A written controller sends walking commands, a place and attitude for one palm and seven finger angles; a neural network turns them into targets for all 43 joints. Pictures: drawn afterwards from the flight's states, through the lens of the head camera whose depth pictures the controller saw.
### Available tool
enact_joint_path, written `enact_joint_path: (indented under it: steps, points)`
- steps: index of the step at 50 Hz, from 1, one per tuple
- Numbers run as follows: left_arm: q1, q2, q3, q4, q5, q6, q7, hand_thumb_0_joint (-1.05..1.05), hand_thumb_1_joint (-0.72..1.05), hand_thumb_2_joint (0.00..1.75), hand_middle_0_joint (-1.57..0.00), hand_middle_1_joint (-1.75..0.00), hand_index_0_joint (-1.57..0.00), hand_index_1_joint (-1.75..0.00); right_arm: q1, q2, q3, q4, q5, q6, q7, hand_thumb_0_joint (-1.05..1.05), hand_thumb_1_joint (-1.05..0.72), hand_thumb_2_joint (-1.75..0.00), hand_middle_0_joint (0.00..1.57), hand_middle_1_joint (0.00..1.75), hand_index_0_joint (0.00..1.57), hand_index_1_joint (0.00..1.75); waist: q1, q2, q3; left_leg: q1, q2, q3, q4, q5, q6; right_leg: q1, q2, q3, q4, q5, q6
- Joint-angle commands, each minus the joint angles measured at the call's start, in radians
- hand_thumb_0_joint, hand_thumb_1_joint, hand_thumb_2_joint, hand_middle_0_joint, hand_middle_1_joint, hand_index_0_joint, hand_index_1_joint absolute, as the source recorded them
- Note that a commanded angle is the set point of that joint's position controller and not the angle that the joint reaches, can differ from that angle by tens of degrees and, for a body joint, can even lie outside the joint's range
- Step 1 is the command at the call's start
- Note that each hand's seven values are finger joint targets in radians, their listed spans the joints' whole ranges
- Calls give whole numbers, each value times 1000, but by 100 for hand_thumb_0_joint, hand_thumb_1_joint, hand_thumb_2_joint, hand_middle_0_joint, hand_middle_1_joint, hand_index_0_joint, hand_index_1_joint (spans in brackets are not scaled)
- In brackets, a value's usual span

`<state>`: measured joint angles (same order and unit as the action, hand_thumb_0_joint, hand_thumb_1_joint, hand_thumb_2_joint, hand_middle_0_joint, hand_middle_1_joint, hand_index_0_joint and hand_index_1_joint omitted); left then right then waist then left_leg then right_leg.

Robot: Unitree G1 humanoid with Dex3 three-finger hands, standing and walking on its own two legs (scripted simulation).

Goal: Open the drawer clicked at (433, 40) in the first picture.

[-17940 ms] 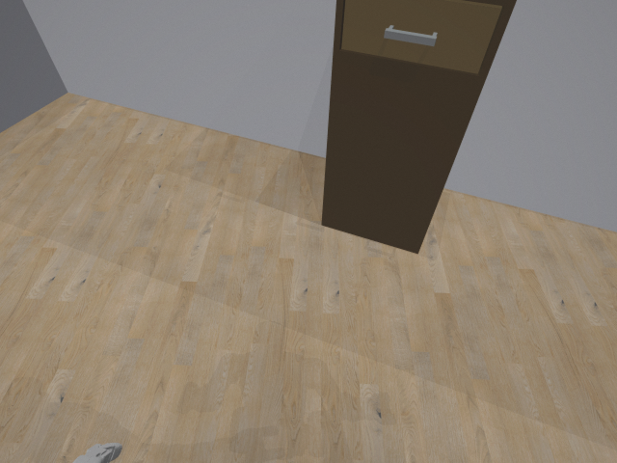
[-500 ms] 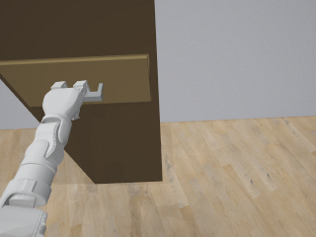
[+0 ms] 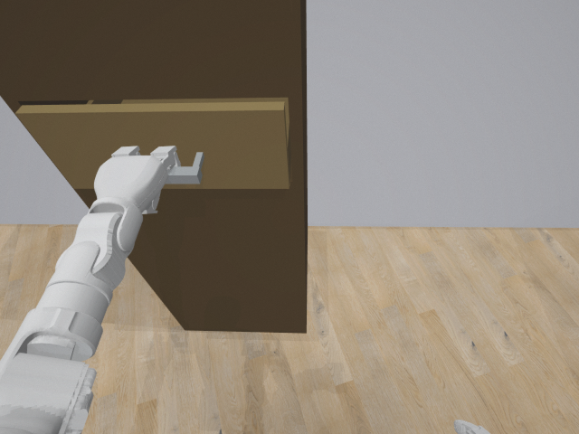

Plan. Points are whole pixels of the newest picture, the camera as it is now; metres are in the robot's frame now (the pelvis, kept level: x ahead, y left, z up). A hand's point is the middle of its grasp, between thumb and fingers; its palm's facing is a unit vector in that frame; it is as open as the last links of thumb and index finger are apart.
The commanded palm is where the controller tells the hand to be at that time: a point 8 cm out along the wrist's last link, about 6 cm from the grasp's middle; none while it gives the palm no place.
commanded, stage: pull the drawer open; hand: left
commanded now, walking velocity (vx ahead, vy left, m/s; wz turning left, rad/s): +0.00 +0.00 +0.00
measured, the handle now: (160, 166) +0.47 +0.23 +0.10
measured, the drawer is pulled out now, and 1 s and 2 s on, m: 0.02 0.12 0.25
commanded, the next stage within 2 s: none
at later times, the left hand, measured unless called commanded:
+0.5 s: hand (136, 240) +0.35 +0.23 +0.08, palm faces +0.04 -0.07 -1.00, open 5.7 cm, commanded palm +0.33 +0.25 +0.13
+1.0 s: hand (127, 264) +0.32 +0.23 +0.08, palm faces +0.03 -0.09 -1.00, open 5.7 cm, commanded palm +0.26 +0.25 +0.13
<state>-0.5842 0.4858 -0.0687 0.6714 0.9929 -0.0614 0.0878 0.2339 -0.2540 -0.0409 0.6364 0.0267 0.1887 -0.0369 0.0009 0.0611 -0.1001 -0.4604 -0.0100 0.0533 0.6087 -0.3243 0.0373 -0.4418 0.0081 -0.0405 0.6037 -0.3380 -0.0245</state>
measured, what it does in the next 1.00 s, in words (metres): stands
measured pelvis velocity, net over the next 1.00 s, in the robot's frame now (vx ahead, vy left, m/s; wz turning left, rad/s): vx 0.00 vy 0.00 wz -0.05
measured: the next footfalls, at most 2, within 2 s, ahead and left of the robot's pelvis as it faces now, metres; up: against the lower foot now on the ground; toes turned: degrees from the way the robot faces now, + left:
none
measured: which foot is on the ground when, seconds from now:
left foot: down 0.00-1.00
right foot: down 0.00-1.00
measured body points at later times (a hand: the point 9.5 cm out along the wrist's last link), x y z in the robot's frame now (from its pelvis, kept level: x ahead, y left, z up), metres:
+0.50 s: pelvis +0.02 +0.01 +0.00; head +0.05 -0.02 +0.45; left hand +0.35 +0.24 +0.13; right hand +0.19 -0.24 -0.11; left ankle -0.02 +0.10 -0.73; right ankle -0.03 -0.10 -0.73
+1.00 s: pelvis +0.00 +0.00 +0.01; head +0.03 -0.03 +0.45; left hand +0.31 +0.24 +0.13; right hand +0.14 -0.26 -0.12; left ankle -0.02 +0.10 -0.73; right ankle -0.03 -0.10 -0.73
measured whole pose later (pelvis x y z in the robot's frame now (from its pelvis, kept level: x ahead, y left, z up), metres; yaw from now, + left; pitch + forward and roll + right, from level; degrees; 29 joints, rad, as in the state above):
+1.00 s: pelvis +0.00 +0.00 +0.01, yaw -3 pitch +7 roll +0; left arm 0.05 0.49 0.05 0.01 0.91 -0.01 0.11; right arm 0.20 -0.28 -0.03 0.61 0.01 0.15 -0.02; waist 0.01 0.07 -0.07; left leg -0.35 0.00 0.10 0.55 -0.32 0.04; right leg -0.35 0.02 0.01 0.56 -0.32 -0.02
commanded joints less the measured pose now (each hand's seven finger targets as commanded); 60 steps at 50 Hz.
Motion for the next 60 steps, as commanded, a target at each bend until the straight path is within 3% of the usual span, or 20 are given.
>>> enact_joint_path:
  steps: [1,5,10,17,19,20,23,26,29,33,37,38,42,43,47,48,50,53,59,60]
  points:
    - [-132,214,123,-297,-35,-41,32,0,90,90,-40,-135,-40,-135,-11,-133,-52,-138,-2,-24,3,0,-90,-90,20,30,20,30,39,-59,-371,192,-12,-27,-21,526,12,199,18,39,-30,503,-14]
    - [60,194,134,-434,-62,-9,40,0,90,90,-40,-135,-40,-135,-49,-134,-52,-166,4,-35,16,0,-90,-90,20,30,20,30,52,-54,-335,198,-1,-25,-39,553,11,215,20,37,-40,511,-9]
    - [239,243,195,-593,-73,50,51,0,90,90,-40,-135,-40,-135,-86,-138,-48,-178,4,-53,17,0,-90,-90,20,30,20,30,71,-37,-335,224,7,-25,-58,591,7,254,18,40,-45,536,-6]
    - [510,212,214,-811,-104,108,58,0,90,90,-40,-135,-40,-135,-146,-128,-32,-193,-4,-86,26,0,-90,-90,20,30,20,30,93,-13,-300,285,22,-34,-68,699,-10,261,11,27,-51,569,1]
    - [195,245,192,-714,-78,119,66,0,90,90,-40,-135,-40,-135,-129,-144,-26,-142,1,-79,3,0,-90,-90,20,30,20,30,23,-61,-209,257,18,-35,-64,583,-6,172,19,24,-66,499,2]
    - [131,239,181,-638,-63,123,69,0,90,90,-40,-135,-40,-135,-117,-139,-28,-123,2,-80,-8,0,-90,-90,20,30,20,30,16,-58,-198,253,11,-27,-62,527,-4,151,24,23,-70,456,-2]
    - [93,240,162,-600,-39,131,57,0,90,90,-40,-135,-40,-135,-113,-132,-27,-113,1,-78,-21,0,-90,-90,20,30,20,30,33,-40,-269,285,3,-26,-60,547,-7,183,21,28,-71,461,-9]
    - [26,204,116,-559,-39,131,32,0,90,90,-40,-135,-40,-135,-125,-121,-20,-108,2,-69,-25,0,-90,-90,20,30,20,30,29,-34,-258,292,-1,-31,-59,547,-11,171,18,21,-69,460,-10]
    - [6,232,134,-474,-48,116,5,0,90,90,-40,-135,-40,-135,-128,-120,-9,-107,1,-60,-35,0,-90,-90,20,30,20,30,33,-79,-230,245,-12,-23,-68,467,-3,197,12,27,-80,454,-8]
    - [-53,245,139,-454,-45,74,-10,0,90,90,-40,-135,-40,-135,-125,-119,-8,-112,-2,-55,-37,0,-90,-90,20,30,20,30,34,-72,-243,237,-15,-24,-63,453,-3,199,10,32,-79,447,-12]
    - [119,208,148,-543,-68,35,-12,0,90,90,-40,-135,-40,-135,-151,-109,-11,-158,-7,-59,-22,0,-90,-90,20,30,20,30,73,-45,-260,228,-18,-23,-70,466,-1,238,7,35,-72,473,-12]
    - [188,241,192,-545,-74,28,-10,0,90,90,-40,-135,-40,-135,-152,-113,-14,-161,-9,-61,-17,0,-90,-90,20,30,20,30,84,-76,-272,214,-16,-22,-72,461,-1,270,6,42,-73,480,-11]
    - [395,213,209,-717,-94,12,9,0,90,90,-40,-135,-40,-135,-180,-109,-17,-202,-13,-75,2,0,-90,-90,20,30,20,30,108,-38,-281,224,-7,-26,-76,525,-2,284,4,39,-56,522,-8]
    - [472,239,251,-729,-101,15,19,0,90,90,-40,-135,-40,-135,-186,-114,-18,-208,-15,-78,6,0,-90,-90,20,30,20,30,117,-67,-288,212,-6,-25,-74,527,-2,308,3,42,-54,532,-6]
    - [623,221,262,-888,-113,38,60,0,90,90,-40,-135,-40,-135,-204,-114,-24,-214,-14,-98,18,0,-90,-90,20,30,20,30,119,-26,-278,238,3,-22,-71,542,-6,282,0,45,-50,543,-3]
    - [662,245,292,-901,-113,46,71,0,90,90,-40,-135,-40,-135,-209,-119,-23,-210,-15,-99,19,0,-90,-90,20,30,20,30,122,-46,-270,225,4,-25,-72,546,-9,290,-1,44,-48,542,-5]
    - [694,198,254,-950,-116,62,86,0,90,90,-40,-135,-40,-135,-217,-116,-22,-207,-13,-107,22,0,-90,-90,20,30,20,30,111,-30,-238,231,5,-23,-73,526,-9,258,0,43,-50,530,-3]
    - [794,227,301,-1010,-119,78,108,0,90,90,-40,-135,-40,-135,-226,-119,-23,-202,-17,-117,23,0,-90,-90,20,30,20,30,124,-34,-250,237,9,-26,-70,543,-15,273,-3,48,-47,542,-5]
    - [948,181,287,-1148,-118,96,135,0,90,90,-40,-135,-40,-135,-247,-109,-16,-204,-19,-124,35,0,-90,-90,20,30,20,30,122,-10,-222,270,21,-32,-63,577,-27,233,-1,39,-45,516,0]
    - [789,175,254,-1099,-102,101,140,0,90,90,-40,-135,-40,-135,-241,-114,-12,-181,-20,-118,27,0,-90,-90,20,30,20,30,81,-29,-177,260,17,-37,-59,526,-23,179,5,31,-47,466,1]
